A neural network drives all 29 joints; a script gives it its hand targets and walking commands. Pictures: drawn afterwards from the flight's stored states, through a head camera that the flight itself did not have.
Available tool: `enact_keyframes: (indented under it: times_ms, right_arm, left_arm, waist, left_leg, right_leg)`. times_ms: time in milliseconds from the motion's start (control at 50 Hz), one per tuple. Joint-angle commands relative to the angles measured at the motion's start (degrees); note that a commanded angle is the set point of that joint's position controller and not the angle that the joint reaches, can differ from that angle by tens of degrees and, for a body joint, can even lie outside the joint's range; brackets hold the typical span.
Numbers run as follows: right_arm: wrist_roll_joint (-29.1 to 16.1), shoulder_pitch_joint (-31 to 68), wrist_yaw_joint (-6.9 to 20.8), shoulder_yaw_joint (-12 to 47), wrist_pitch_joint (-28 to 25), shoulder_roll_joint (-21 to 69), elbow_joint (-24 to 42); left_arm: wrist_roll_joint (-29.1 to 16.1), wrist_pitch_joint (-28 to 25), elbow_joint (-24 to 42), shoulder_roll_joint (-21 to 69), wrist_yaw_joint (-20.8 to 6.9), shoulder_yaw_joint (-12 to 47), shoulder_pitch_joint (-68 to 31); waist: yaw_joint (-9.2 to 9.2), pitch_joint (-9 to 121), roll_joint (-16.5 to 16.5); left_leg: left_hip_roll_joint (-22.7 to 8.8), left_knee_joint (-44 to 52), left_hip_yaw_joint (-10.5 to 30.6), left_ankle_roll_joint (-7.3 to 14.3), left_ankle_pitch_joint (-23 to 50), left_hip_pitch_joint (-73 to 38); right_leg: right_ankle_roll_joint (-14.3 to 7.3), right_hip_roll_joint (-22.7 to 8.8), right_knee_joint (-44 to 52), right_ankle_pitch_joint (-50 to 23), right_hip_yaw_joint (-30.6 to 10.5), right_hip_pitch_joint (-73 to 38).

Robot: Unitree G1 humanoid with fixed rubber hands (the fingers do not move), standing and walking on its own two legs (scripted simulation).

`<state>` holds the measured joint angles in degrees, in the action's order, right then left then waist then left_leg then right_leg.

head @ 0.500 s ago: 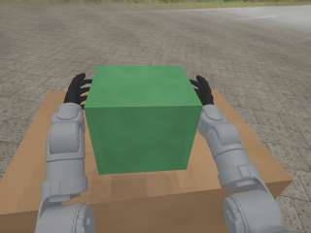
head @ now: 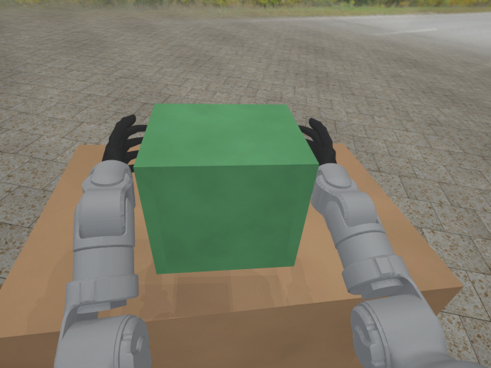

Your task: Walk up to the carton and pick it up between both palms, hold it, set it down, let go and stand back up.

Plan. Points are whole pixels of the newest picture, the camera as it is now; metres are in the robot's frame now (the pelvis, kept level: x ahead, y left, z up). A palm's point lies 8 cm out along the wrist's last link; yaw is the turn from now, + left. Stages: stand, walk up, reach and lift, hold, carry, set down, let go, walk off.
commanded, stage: hold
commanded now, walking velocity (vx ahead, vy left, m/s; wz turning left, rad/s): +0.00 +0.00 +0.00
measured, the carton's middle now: (224, 185) +0.37 +0.01 +0.17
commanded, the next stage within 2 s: set down in 0.06 s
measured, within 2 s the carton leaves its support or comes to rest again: neither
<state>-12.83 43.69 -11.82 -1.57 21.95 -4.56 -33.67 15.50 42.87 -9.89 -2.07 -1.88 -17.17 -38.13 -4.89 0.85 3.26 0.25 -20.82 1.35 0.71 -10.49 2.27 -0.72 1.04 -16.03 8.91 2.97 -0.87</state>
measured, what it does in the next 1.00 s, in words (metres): stands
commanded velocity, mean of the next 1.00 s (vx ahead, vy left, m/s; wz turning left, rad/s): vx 0.00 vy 0.00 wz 0.00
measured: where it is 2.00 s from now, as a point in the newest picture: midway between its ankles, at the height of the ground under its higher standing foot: outside the picture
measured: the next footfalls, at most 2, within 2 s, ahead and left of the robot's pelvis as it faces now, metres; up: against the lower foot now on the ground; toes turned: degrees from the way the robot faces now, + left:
none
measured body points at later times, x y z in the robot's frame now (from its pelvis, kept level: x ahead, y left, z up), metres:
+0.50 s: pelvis +0.01 +0.00 +0.00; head -0.04 +0.04 +0.45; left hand +0.40 +0.17 +0.20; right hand +0.38 -0.15 +0.19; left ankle +0.02 +0.11 -0.75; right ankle +0.01 -0.11 -0.75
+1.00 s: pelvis +0.02 +0.01 +0.00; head +0.01 +0.06 +0.45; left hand +0.43 +0.15 +0.15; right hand +0.39 -0.17 +0.15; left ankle +0.02 +0.11 -0.75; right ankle +0.01 -0.11 -0.75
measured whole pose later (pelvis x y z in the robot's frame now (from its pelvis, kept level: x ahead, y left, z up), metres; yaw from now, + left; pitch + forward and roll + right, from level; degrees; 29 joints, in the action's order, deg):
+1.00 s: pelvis +0.02 +0.01 +0.00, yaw +0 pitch -8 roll -1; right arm -3.7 33.2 -11.0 -6.9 0.1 -0.3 -34.9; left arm 17.7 24.3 -18.8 -0.4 -3.9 -15.6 -35.8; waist -6.2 -6.1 5.5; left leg 0.9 -19.9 0.1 1.9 -12.2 -0.9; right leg 0.6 0.1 -13.2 9.4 2.9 -4.8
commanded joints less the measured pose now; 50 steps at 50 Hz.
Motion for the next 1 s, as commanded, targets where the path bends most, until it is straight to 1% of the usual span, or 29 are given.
enact_keyframes:
  times_ms: [0, 20, 60, 100, 140, 160, 180, 200, 220, 300, 320, 340, 360, 400, 420, 460, 480, 520, 560, 600, 680, 720, 760, 820, 860, 920, 940, 960, 980]
  right_arm:
    - [-5.6, 44.3, 5.8, 18.9, -2.2, 35.1, 17.1]
    - [-4.7, 45.1, 6.0, 18.2, -2.3, 34.9, 16.6]
    - [-5.0, 45.3, 6.5, 18.3, -2.8, 36.1, 17.9]
    - [-5.2, 44.3, 6.4, 18.3, -3.5, 34.9, 17.7]
    - [-5.5, 45.8, 6.4, 18.9, -4.5, 34.9, 18.7]
    - [-5.0, 46.8, 6.3, 19.2, -5.7, 35.3, 20.6]
    - [-4.2, 44.8, 6.2, 18.7, -6.4, 34.8, 18.7]
    - [-2.9, 44.3, 6.3, 18.3, -7.5, 34.8, 18.6]
    - [-1.6, 44.5, 6.5, 16.8, -8.7, 33.9, 17.9]
    - [6.4, 40.8, 7.8, 10.6, -14.7, 32.9, 14.0]
    - [8.2, 38.7, 8.1, 9.1, -15.8, 32.2, 12.1]
    - [9.8, 35.7, 8.3, 7.0, -16.6, 31.0, 9.2]
    - [11.0, 34.1, 8.5, 6.4, -17.8, 30.7, 8.6]
    - [10.6, 33.8, 8.7, 7.6, -20.5, 29.3, 10.8]
    - [10.3, 34.4, 8.6, 9.0, -21.6, 29.4, 11.8]
    - [10.2, 34.5, 8.3, 10.1, -23.3, 28.9, 12.5]
    - [9.8, 36.0, 8.2, 11.3, -24.6, 29.1, 15.3]
    - [9.9, 36.5, 7.8, 11.9, -26.4, 29.1, 16.9]
    - [9.8, 35.9, 7.6, 13.2, -27.3, 28.9, 17.6]
    - [10.0, 34.6, 7.3, 14.7, -27.5, 29.3, 18.3]
    - [10.3, 32.6, 7.0, 13.3, -26.9, 29.3, 14.9]
    - [9.8, 33.1, 7.4, 14.2, -27.5, 29.4, 15.7]
    - [9.0, 32.9, 7.4, 14.5, -27.4, 29.2, 15.2]
    - [8.6, 31.1, 6.8, 16.1, -27.1, 30.2, 16.5]
    - [8.7, 29.1, 6.7, 16.1, -26.2, 29.7, 14.6]
    - [9.5, 28.0, 6.6, 14.4, -26.2, 29.3, 14.8]
    - [9.1, 29.3, 6.7, 14.5, -26.9, 29.7, 17.1]
    - [9.1, 28.4, 6.8, 14.6, -26.9, 30.0, 15.6]
    - [9.1, 29.5, 6.9, 15.0, -27.6, 30.1, 17.9]
  left_arm:
    - [-9.6, -4.1, 5.8, 35.9, -5.9, 30.4, -42.0]
    - [-9.5, -3.9, 4.0, 35.3, -5.9, 29.3, -42.4]
    - [-10.2, -4.3, 5.4, 36.0, -6.2, 29.9, -42.4]
    - [-10.1, -5.2, 5.2, 36.2, -6.5, 29.5, -41.0]
    - [-9.2, -5.7, 5.4, 35.7, -6.9, 28.6, -41.1]
    - [-9.2, -6.3, 5.4, 35.8, -7.2, 28.1, -40.2]
    - [-8.1, -7.0, 4.0, 34.6, -7.6, 27.1, -39.0]
    - [-7.1, -7.7, 3.5, 34.3, -8.1, 26.0, -38.2]
    - [-6.6, -8.5, 1.6, 33.6, -8.6, 24.7, -38.3]
    - [-2.9, -12.6, -5.3, 29.5, -11.2, 18.2, -34.8]
    - [-1.4, -13.2, -7.3, 28.4, -11.9, 16.7, -33.7]
    - [-0.5, -13.8, -8.0, 27.9, -12.6, 15.7, -33.0]
    - [0.0, -14.4, -6.5, 28.0, -13.0, 15.7, -32.9]
    - [-0.4, -15.1, -4.8, 28.4, -13.0, 17.3, -31.3]
    - [-0.6, -15.6, -3.2, 28.8, -12.8, 18.2, -32.1]
    - [-1.5, -16.5, -2.7, 29.9, -12.4, 20.9, -31.9]
    - [-2.6, -17.2, -1.0, 30.6, -12.0, 22.5, -32.9]
    - [-4.1, -18.4, -1.1, 32.3, -10.9, 26.5, -32.8]
    - [-5.2, -19.4, -0.5, 33.0, -10.1, 28.6, -32.8]
    - [-5.6, -20.1, -0.8, 33.1, -9.7, 29.0, -31.6]
    - [-4.2, -20.4, -2.9, 31.9, -9.5, 27.2, -32.4]
    - [-4.4, -20.6, -2.1, 32.2, -9.0, 27.3, -32.0]
    - [-4.0, -20.6, -3.2, 32.0, -8.8, 26.8, -31.3]
    - [-3.8, -20.9, -3.5, 32.0, -9.1, 26.5, -28.9]
    - [-2.1, -20.3, -5.2, 30.5, -9.5, 24.0, -27.3]
    - [-2.4, -19.9, -5.6, 30.1, -10.1, 23.6, -27.0]
    - [-3.0, -20.4, -4.0, 31.0, -9.9, 24.7, -28.0]
    - [-3.3, -21.0, -3.4, 31.1, -9.7, 25.5, -29.0]
    - [-3.9, -21.6, -3.3, 31.8, -9.3, 26.7, -29.5]
  waist:
    - [-1.85, 19.3, -6.9]
    - [-1.57, 19.1, -6.0]
    - [-1.63, 20.6, -5.6]
    - [-1.83, 20.9, -6.0]
    - [-1.06, 21.4, -6.3]
    - [-0.85, 22.7, -4.2]
    - [-0.94, 21.1, -4.4]
    - [-0.64, 21.0, -3.3]
    - [-0.27, 19.8, -3.8]
    - [0.45, 13.6, -1.1]
    - [0.48, 11.2, -1.5]
    - [-0.2, 9.0, -2.2]
    - [-0.36, 8.1, -2.3]
    - [0.13, 10.8, -4.3]
    - [0.45, 13.1, -4.2]
    - [-1.0, 14.3, -4.3]
    - [-0.41, 17.3, -4.0]
    - [-1.99, 19.3, -5.0]
    - [-2.53, 20.9, -4.7]
    - [-2.3, 21.1, -3.0]
    - [-2.21, 18.9, -4.1]
    - [-1.07, 21.6, -5.0]
    - [-0.89, 22.1, -5.2]
    - [-1.15, 23.3, -3.9]
    - [-0.38, 19.8, -3.4]
    - [-1.26, 18.8, -2.9]
    - [-1.08, 21.3, -3.5]
    - [-1.69, 20.9, -4.1]
    - [-1.61, 24.2, -4.6]
  left_leg:
    - [1.4, 2.6, -1.0, -3.1, 13.2, -4.6]
    - [1.5, 3.4, -1.1, -2.7, 10.3, -3.8]
    - [1.5, 3.4, -0.8, -2.3, 10.0, -5.8]
    - [1.5, 2.5, -0.6, -3.0, 13.9, -7.9]
    - [1.9, 2.1, -0.6, -2.9, 15.7, -8.0]
    - [1.9, 1.6, -0.7, -2.6, 17.3, -8.3]
    - [2.2, 2.0, -1.1, -2.5, 16.5, -8.5]
    - [2.2, 2.4, -1.3, -2.2, 16.5, -8.6]
    - [2.4, 3.3, -1.7, -2.0, 13.4, -7.1]
    - [2.5, 7.0, -4.2, 0.2, 3.6, -3.4]
    - [2.4, 7.8, -4.8, 0.2, 2.1, -2.4]
    - [2.2, 8.8, -5.1, 0.0, 0.2, -1.8]
    - [1.8, 8.9, -5.3, -0.4, 1.6, -1.8]
    - [1.5, 6.6, -5.4, -1.6, 9.4, -4.8]
    - [1.6, 5.2, -5.5, -2.0, 13.3, -6.6]
    - [1.5, 3.8, -5.2, -2.8, 17.2, -9.2]
    - [1.4, 3.0, -5.0, -3.0, 18.9, -9.9]
    - [1.1, 1.3, -4.3, -4.2, 22.8, -12.2]
    - [0.9, 0.6, -3.6, -4.6, 24.1, -13.2]
    - [1.1, 0.6, -3.4, -3.9, 23.6, -12.4]
    - [1.4, 2.7, -4.0, -3.4, 16.9, -8.7]
    - [1.1, 1.8, -3.9, -3.6, 20.0, -10.0]
    - [1.2, 1.3, -3.7, -3.8, 21.8, -10.6]
    - [1.7, 0.5, -3.7, -3.4, 24.7, -10.5]
    - [1.8, 1.7, -4.2, -2.8, 22.2, -8.5]
    - [1.7, 2.2, -4.3, -3.1, 21.0, -8.7]
    - [1.5, 1.7, -3.9, -3.5, 23.0, -9.5]
    - [1.4, 1.2, -3.8, -4.0, 24.5, -10.7]
    - [1.6, 0.5, -3.7, -4.3, 25.4, -11.6]
  right_leg:
    - [2.6, 2.0, 2.0, -6.2, 0.4, -0.4]
    - [2.8, 1.7, 2.4, -4.4, 0.4, -0.3]
    - [3.3, 2.0, 1.6, -5.8, 1.0, -1.6]
    - [3.3, 2.2, 1.7, -8.8, 1.2, -1.2]
    - [3.3, 2.2, 1.6, -9.8, 1.3, -2.4]
    - [3.6, 2.4, 1.4, -12.1, 1.5, -4.2]
    - [3.7, 2.1, 1.4, -12.1, 1.3, -4.5]
    - [3.9, 2.2, 1.3, -12.1, 1.8, -5.0]
    - [3.7, 1.7, 1.8, -9.4, 1.7, -4.2]
    - [3.9, 0.2, 2.9, -4.0, 2.4, -5.7]
    - [3.8, -0.1, 3.2, -3.3, 2.5, -6.6]
    - [3.4, -0.2, 3.5, -1.1, 2.9, -6.7]
    - [3.2, 0.1, 3.2, -1.4, 3.4, -6.8]
    - [2.6, 0.3, 2.6, -6.1, 3.9, -7.6]
    - [2.8, 0.6, 2.3, -8.4, 4.3, -8.0]
    - [2.9, 1.0, 2.3, -10.5, 4.9, -7.6]
    - [2.9, 1.2, 2.1, -11.4, 5.1, -7.3]
    - [2.9, 1.4, 1.7, -14.6, 5.3, -6.7]
    - [2.9, 1.6, 1.6, -15.7, 5.4, -6.3]
    - [3.2, 1.4, 1.5, -17.4, 5.1, -7.3]
    - [3.4, 0.4, 1.6, -14.7, 4.6, -7.3]
    - [3.2, 0.7, 1.1, -16.6, 4.9, -7.8]
    - [3.1, 0.8, 1.1, -18.1, 4.6, -8.1]
    - [3.7, 1.1, 0.1, -24.7, 4.2, -10.7]
    - [3.9, 0.7, 0.3, -24.5, 3.8, -11.6]
    - [4.1, 0.8, 0.9, -23.3, 4.0, -10.8]
    - [4.1, 1.1, 0.4, -24.6, 4.3, -10.3]
    - [3.9, 1.2, 0.3, -25.1, 4.4, -9.9]
    - [3.8, 1.3, 0.3, -25.3, 4.5, -9.4]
